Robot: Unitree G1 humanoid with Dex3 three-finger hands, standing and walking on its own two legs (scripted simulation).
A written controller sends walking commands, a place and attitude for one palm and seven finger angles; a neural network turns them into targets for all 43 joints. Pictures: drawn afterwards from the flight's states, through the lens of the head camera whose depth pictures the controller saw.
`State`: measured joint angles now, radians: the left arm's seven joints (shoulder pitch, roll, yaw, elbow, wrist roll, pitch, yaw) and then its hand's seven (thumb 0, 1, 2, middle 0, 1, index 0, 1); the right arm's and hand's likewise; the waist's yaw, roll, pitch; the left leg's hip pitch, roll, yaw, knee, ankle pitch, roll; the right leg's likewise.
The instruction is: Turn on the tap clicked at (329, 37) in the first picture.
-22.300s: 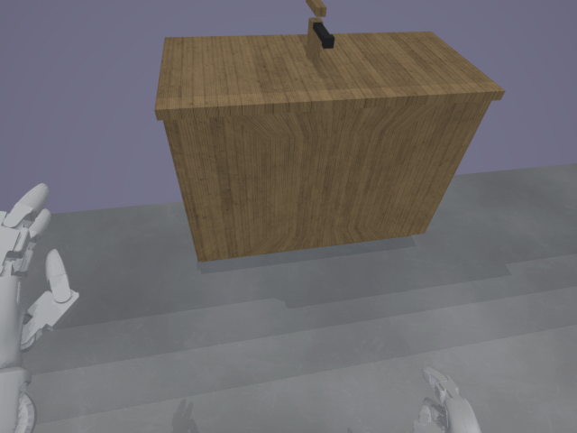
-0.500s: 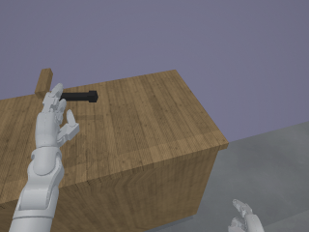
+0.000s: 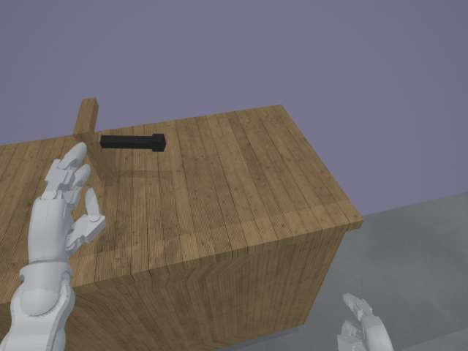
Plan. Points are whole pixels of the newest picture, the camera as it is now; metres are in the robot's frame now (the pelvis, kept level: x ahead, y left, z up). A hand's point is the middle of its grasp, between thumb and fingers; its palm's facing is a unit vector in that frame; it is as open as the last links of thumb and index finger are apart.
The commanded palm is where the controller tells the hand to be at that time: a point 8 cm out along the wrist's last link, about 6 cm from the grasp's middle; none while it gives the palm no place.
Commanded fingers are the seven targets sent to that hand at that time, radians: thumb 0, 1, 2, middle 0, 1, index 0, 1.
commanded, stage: draw the hand back beside the body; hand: left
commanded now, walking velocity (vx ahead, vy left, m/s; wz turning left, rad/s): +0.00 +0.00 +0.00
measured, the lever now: (158, 142) +0.49 +0.23 +0.10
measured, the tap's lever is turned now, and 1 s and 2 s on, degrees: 73 73 73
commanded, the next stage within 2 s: step back with the hand held close in 0.58 s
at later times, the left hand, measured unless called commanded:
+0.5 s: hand (66, 251) +0.19 +0.25 +0.15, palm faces +0.44 -0.83 -0.33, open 7.4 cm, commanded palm +0.15 +0.28 +0.16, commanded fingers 0.00 0.90 0.90 -0.20 -0.30 -0.20 -0.30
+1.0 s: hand (71, 257) +0.18 +0.24 +0.14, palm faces +0.34 -0.84 -0.42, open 7.4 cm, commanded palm +0.14 +0.29 +0.17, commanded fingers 0.00 0.90 0.90 -0.20 -0.30 -0.20 -0.30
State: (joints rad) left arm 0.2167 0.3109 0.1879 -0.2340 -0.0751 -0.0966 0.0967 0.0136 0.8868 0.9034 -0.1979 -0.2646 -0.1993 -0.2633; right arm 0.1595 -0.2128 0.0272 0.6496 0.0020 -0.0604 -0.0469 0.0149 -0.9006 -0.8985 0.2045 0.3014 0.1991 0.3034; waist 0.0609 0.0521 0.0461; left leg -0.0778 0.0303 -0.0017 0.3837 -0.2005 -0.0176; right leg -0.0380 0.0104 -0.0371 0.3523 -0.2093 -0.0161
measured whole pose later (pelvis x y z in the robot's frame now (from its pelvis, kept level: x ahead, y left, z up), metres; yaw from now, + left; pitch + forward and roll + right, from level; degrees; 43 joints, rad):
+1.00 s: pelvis -0.02 +0.01 -0.01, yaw +0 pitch -1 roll -1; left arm 0.50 0.36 0.30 -0.47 -0.07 -0.13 0.11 0.01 0.89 0.90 -0.21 -0.31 -0.21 -0.30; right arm 0.16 -0.24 0.00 0.56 0.00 -0.03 -0.07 0.01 -0.90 -0.90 0.20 0.30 0.20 0.30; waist 0.02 0.05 0.04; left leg -0.28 0.02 0.00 0.50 -0.21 -0.01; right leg -0.25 0.00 -0.03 0.47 -0.22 0.00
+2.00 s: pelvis -0.17 -0.01 -0.01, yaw +4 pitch +2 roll +2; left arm 0.54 0.39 0.33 -0.60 -0.05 -0.16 0.16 0.01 0.88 0.90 -0.22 -0.31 -0.22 -0.30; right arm 0.16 -0.18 0.01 0.59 0.00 -0.05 -0.07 0.01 -0.90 -0.90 0.21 0.30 0.20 0.30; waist -0.03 -0.07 0.02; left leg -0.39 0.01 0.03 0.71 -0.39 -0.03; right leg -0.41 -0.03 0.00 0.52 -0.15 -0.01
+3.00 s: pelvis -0.39 -0.12 -0.01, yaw +3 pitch -1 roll +3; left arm 0.52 0.38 0.34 -0.52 -0.05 -0.17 0.14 0.01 0.88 0.90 -0.22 -0.31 -0.22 -0.30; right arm 0.25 -0.23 -0.03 0.64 0.01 -0.15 -0.07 0.02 -0.90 -0.90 0.20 0.30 0.20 0.30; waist -0.02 -0.04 0.00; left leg -0.29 0.03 0.08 0.62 -0.39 0.05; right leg -0.35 -0.04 -0.11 0.58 -0.22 -0.07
